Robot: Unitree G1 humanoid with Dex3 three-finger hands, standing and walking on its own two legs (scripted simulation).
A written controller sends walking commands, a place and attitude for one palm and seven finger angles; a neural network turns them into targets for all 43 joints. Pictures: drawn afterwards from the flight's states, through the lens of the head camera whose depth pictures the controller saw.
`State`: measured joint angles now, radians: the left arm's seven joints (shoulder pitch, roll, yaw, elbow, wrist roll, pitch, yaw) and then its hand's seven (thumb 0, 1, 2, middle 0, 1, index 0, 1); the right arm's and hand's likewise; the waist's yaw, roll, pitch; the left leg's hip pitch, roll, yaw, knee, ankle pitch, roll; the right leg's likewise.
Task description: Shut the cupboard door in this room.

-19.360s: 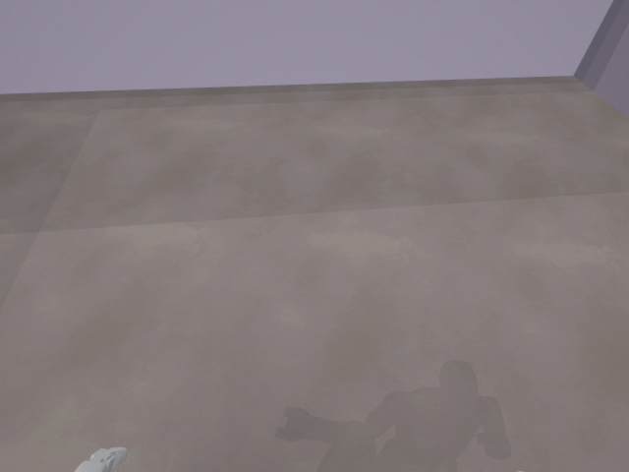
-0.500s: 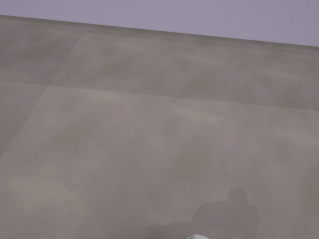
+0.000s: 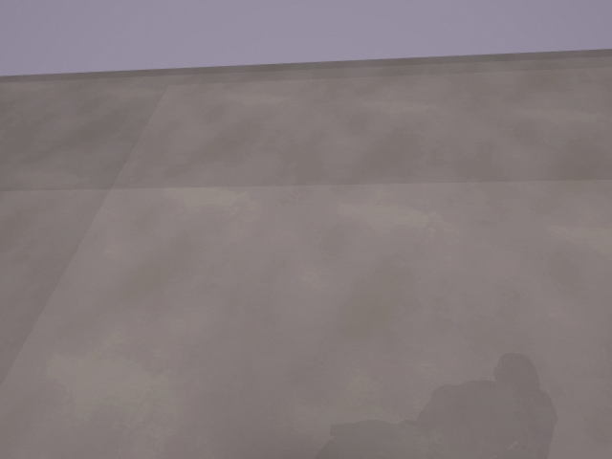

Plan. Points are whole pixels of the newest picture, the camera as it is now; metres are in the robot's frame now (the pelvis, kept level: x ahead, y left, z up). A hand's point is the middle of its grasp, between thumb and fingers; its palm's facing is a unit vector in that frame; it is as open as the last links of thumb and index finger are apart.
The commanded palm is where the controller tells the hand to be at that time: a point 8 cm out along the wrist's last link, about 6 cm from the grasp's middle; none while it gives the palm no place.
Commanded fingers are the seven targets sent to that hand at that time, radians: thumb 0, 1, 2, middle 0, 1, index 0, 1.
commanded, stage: turn or walk to find it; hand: left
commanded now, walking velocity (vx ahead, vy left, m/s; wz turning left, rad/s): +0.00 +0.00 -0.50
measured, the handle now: out of the picture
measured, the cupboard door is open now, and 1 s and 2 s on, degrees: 81 81 81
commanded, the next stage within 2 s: none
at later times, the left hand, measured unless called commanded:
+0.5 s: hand out of the picture +0.02 +0.26 -0.18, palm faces -0.11 -0.97 -0.22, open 7.3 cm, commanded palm none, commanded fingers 0.00 0.90 0.90 -0.20 -0.30 -0.20 -0.30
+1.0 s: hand out of the picture +0.14 +0.12 -0.15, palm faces -0.48 -0.83 -0.28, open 7.3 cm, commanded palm none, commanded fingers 0.00 0.90 0.90 -0.20 -0.30 -0.20 -0.30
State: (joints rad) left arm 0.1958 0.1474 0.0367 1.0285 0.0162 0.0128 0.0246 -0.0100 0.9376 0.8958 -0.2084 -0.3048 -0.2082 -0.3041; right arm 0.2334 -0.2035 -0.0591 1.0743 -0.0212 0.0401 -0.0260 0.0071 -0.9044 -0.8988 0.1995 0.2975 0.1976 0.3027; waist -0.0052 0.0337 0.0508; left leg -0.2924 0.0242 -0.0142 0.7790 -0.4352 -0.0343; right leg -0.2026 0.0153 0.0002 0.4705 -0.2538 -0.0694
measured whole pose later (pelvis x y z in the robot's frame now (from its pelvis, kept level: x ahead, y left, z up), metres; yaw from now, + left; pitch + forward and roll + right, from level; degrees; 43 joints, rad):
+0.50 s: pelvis -0.04 +0.06 +0.00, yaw -13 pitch -1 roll -1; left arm 0.25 0.25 0.11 1.00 0.03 0.09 -0.01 0.00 0.91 0.90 -0.20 -0.30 -0.20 -0.30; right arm 0.12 -0.19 -0.04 0.94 -0.02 0.02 -0.03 0.01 -0.90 -0.90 0.20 0.30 0.20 0.30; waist 0.05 -0.04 0.05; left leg -0.18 0.02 0.06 0.49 -0.29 0.02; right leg -0.49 0.07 0.07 1.02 -0.42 0.04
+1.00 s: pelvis -0.06 +0.00 -0.01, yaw -30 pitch +0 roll +2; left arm 0.11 0.19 0.05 0.91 0.02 0.03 0.00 0.00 0.91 0.90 -0.20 -0.30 -0.20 -0.30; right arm 0.24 -0.27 -0.08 1.00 -0.02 0.07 -0.02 0.01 -0.91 -0.90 0.20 0.30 0.20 0.30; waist -0.03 0.05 0.11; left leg -0.45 0.10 0.06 1.12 -0.47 -0.07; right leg -0.27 0.00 -0.04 0.57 -0.31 -0.04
